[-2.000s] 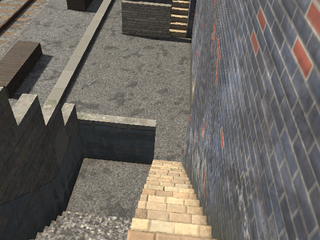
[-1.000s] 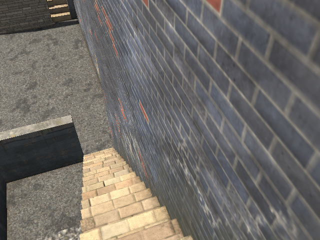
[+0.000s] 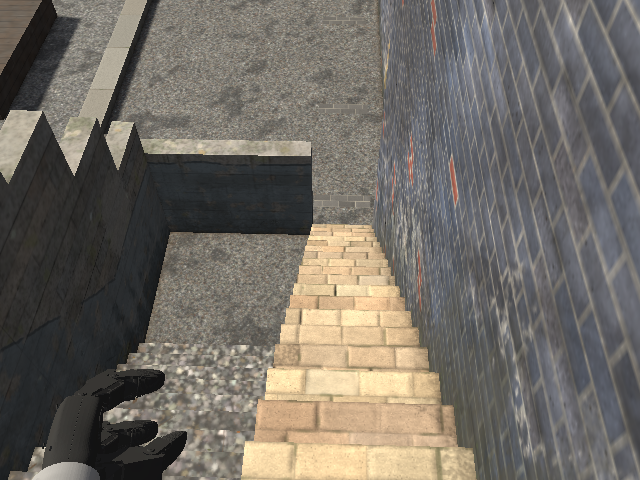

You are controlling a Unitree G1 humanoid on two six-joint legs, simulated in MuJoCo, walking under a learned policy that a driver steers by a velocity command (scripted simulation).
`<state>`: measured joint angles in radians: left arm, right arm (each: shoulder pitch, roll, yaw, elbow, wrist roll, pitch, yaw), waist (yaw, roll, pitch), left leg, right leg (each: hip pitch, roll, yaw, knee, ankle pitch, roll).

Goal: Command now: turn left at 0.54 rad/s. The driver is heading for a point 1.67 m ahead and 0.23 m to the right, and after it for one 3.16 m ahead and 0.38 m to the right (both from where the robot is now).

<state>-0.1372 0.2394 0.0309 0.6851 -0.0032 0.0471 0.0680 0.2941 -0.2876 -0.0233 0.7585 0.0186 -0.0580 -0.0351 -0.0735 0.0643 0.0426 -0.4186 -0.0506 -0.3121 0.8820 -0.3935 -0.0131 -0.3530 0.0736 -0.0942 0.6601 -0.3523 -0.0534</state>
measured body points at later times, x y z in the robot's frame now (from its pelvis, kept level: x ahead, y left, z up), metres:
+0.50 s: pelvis +0.00 -0.05 -0.02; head +0.01 -0.05 +0.43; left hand +0.04 +0.21 -0.15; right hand +0.19 -0.27 -0.14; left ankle +0.05 +0.10 -0.67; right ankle -0.01 -0.10 -0.71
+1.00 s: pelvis +0.05 -0.04 -0.22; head +0.01 -0.01 +0.23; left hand +0.15 +0.21 -0.35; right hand +0.10 -0.28 -0.35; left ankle +0.12 +0.06 -0.93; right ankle +0.11 -0.20 -0.65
